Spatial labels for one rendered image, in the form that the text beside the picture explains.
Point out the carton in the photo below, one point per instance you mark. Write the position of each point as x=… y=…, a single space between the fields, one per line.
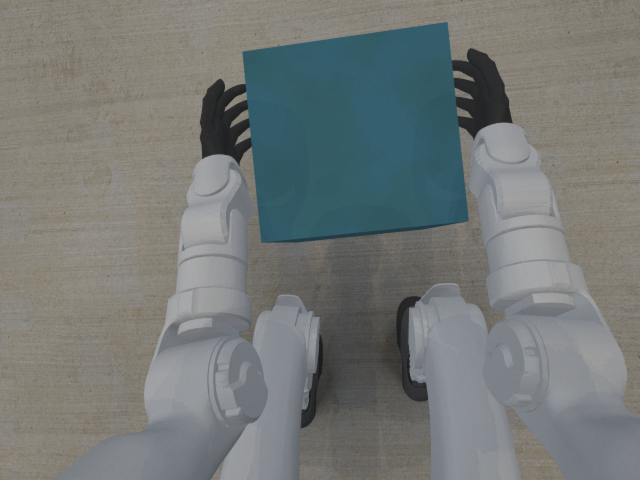
x=355 y=135

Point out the robot left forearm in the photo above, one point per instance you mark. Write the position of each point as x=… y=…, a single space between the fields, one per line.
x=211 y=298

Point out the right robot upper arm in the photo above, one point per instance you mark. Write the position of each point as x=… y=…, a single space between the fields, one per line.
x=565 y=378

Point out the robot right hand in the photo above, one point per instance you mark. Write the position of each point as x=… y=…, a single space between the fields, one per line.
x=490 y=104

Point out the robot left hand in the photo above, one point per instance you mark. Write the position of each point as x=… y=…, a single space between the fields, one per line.
x=216 y=135

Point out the right robot thigh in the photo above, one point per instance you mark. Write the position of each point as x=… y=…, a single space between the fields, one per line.
x=470 y=433

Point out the robot right forearm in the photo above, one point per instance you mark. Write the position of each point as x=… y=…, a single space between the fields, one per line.
x=530 y=268

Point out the left robot upper arm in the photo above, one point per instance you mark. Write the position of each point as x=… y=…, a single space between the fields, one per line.
x=199 y=398

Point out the left robot foot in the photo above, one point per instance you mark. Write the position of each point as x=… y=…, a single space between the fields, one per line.
x=309 y=414

